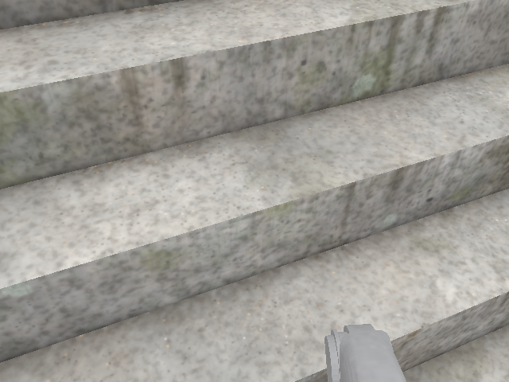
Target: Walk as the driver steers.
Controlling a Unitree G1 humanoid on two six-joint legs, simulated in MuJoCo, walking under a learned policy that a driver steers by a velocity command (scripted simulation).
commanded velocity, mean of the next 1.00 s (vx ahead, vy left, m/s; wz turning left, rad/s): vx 0.50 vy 0.00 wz -0.02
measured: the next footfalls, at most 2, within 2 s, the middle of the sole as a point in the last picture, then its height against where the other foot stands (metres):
right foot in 0.18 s outside the picture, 0.20 m higher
left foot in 0.66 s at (215, 345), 0.20 m higher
